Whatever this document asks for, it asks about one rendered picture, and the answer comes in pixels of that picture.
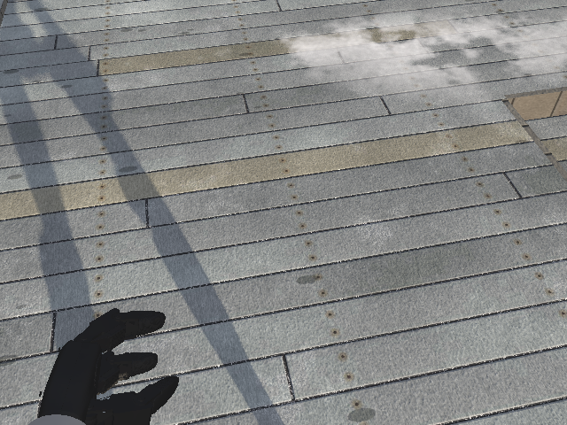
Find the left robot hand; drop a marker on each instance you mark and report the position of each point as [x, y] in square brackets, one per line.
[81, 372]

